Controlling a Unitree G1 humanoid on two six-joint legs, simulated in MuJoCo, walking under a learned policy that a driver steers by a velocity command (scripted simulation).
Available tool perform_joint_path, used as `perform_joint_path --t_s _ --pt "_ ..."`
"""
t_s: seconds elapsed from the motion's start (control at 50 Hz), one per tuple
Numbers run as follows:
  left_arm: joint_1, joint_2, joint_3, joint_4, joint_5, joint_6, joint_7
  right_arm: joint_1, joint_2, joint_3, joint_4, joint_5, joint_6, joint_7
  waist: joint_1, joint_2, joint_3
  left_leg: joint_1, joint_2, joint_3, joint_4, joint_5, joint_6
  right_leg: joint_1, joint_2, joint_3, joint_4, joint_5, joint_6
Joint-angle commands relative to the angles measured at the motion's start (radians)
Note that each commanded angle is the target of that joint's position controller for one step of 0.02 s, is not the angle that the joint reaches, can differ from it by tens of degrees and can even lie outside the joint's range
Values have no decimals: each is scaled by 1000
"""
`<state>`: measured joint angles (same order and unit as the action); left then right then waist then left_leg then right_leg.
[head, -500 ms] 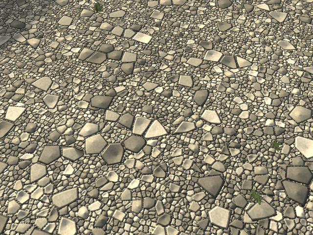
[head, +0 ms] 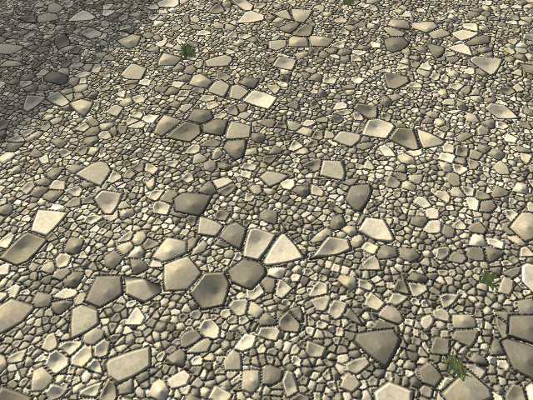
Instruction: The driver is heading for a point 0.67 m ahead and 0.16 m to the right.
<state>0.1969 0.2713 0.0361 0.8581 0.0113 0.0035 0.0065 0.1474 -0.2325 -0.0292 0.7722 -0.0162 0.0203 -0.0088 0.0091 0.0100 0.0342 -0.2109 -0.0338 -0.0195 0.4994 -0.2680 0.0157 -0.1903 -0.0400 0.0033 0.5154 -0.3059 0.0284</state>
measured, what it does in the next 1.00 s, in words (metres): stands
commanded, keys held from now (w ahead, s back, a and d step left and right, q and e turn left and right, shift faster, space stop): no key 0.94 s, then w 0.06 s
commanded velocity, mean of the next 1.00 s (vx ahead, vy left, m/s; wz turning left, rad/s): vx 0.00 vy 0.00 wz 0.01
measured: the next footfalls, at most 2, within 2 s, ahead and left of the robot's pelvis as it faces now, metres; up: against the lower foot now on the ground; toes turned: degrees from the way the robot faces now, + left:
right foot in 1.64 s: +0.42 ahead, -0.13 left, +0.00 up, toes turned -2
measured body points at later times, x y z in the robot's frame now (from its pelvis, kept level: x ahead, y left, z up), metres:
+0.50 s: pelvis +0.00 -0.01 +0.00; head +0.01 -0.01 +0.45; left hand +0.08 +0.25 -0.14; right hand +0.08 -0.28 -0.14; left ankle +0.00 +0.11 -0.74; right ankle -0.02 -0.14 -0.74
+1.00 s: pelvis +0.00 -0.02 +0.00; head +0.01 -0.02 +0.45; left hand +0.04 +0.24 -0.15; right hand +0.04 -0.27 -0.15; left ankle +0.00 +0.11 -0.74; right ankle -0.02 -0.14 -0.74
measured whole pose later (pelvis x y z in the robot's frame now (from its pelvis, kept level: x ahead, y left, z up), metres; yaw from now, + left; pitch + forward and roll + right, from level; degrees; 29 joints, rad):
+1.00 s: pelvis +0.00 -0.02 +0.00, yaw +0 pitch -2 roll +0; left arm 0.24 0.23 0.01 1.05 0.00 0.00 0.03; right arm 0.20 -0.22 -0.02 1.10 0.00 0.01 -0.04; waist 0.00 0.00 0.03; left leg -0.20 0.00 -0.03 0.51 -0.29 -0.01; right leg -0.18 0.00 0.00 0.51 -0.31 0.00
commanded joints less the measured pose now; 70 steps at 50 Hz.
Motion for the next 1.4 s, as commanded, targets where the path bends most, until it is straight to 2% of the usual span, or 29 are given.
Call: perform_joint_path --t_s 0.02,0.22,0.58,0.94,0.96,0.98,1.0,1.02,1.06,1.1,1.12,1.14,1.16,1.18,1.2,1.22,1.24,1.26,1.28,1.3,1.32,1.34,1.36,1.4 --pt "-22 117 20 -39 0 -27 4 -25 -114 -35 -46 2 -5 -10 -5 -60 -39 43 60 -61 -56 154 27 -36 -41 46 -99 156 -27" --pt "-16 110 9 13 -4 -20 16 18 -118 -40 58 9 -12 -19 0 -4 -27 40 60 -52 -62 200 7 -8 -21 33 -92 175 -34" --pt "4 93 -2 111 -7 -15 23 41 -114 -28 212 14 -12 -32 -5 -11 -12 51 57 -35 -73 203 -2 -11 3 16 -109 180 -36" --pt "61 72 -13 163 -9 -14 28 65 -93 -10 296 15 -12 -35 -7 -7 4 32 51 -21 -80 169 -8 -27 14 11 -118 155 -41" --pt "81 65 -14 175 -10 -12 29 84 -84 -7 308 16 -11 -36 -7 -10 -19 38 37 -6 -78 68 -5 -20 24 2 -121 52 -45" --pt "86 77 -8 177 -17 -9 32 92 -89 -10 312 22 -10 -37 -8 -20 -5 13 14 16 -54 -111 5 -38 34 2 -118 -123 -62" --pt "84 93 -3 171 -22 -8 35 91 -97 -13 308 27 -12 -38 -7 -33 33 -43 4 21 -35 -285 19 -74 25 26 -127 -305 -85" --pt "85 100 0 162 -25 -11 36 78 -98 -14 298 27 -19 -38 -2 -42 83 -106 7 13 -21 -378 34 -111 -1 68 -150 -427 -109" --pt "135 125 11 163 -34 -33 31 51 -67 -7 276 30 -51 -28 17 -94 127 -204 15 19 61 -332 44 -91 -96 214 -213 -512 -169" --pt "179 166 28 173 -39 -50 25 33 -32 -1 258 37 -83 -11 19 -182 119 -241 18 63 217 -179 44 -52 -246 424 -320 -543 -250" --pt "161 161 29 161 -38 -56 21 29 -37 -2 253 41 -93 -4 8 -175 129 -224 38 46 237 -174 60 -85 -272 458 -340 -513 -264" --pt "122 156 27 143 -38 -60 18 51 -34 -3 257 46 -101 1 -18 -170 133 -177 42 50 185 -191 78 -116 -261 428 -334 -473 -251" --pt "70 152 26 121 -45 -60 14 106 -29 -3 277 49 -107 3 -56 -170 131 -64 37 62 60 -174 93 -170 -221 351 -299 -417 -219" --pt "18 139 24 97 -48 -59 11 192 -47 -13 316 48 -109 2 -95 -136 117 94 22 60 -45 -103 93 -245 -150 251 -228 -320 -175" --pt "-21 101 14 73 -42 -65 7 300 -94 -31 354 41 -109 0 -128 -34 77 237 92 -66 -105 -76 102 -331 -67 130 -36 -159 -123" --pt "-47 41 0 30 -36 -82 7 444 -211 -64 388 46 -113 5 -160 247 23 381 284 -422 -260 -180 200 -495 71 -56 316 -99 -51" --pt "-54 60 6 15 -45 -100 12 462 -207 -55 377 27 -129 17 -154 249 16 406 413 -669 -325 -148 284 -618 81 24 552 -249 -51" --pt "-25 75 11 25 -62 -111 4 389 -138 -35 354 20 -142 17 -101 126 57 403 411 -599 -303 -91 273 -687 25 86 676 -199 -76" --pt "0 67 10 40 -66 -117 -6 342 -105 -25 332 23 -149 20 -75 91 60 396 366 -484 -300 -36 239 -707 -11 85 699 -112 -97" --pt "-13 73 16 38 -57 -123 -11 313 -102 -21 320 26 -147 24 -61 57 70 393 342 -399 -311 37 210 -727 -40 69 675 -37 -106" --pt "-44 83 25 30 -44 -126 -15 305 -78 -10 315 25 -141 25 -58 53 75 377 314 -317 -319 166 182 -714 -65 55 633 19 -105" --pt "-54 75 27 25 -39 -124 -23 319 -54 -1 316 22 -130 22 -56 67 63 359 281 -247 -326 254 164 -679 -73 32 596 53 -97" --pt "-62 53 24 20 -37 -119 -31 334 -53 1 315 19 -122 16 -56 77 54 340 263 -200 -333 313 160 -652 -73 11 557 85 -84" --pt "-132 16 11 -12 -34 -108 -37 334 -81 0 303 15 -111 1 -61 65 71 272 241 -133 -360 357 167 -612 -62 -22 432 152 -52"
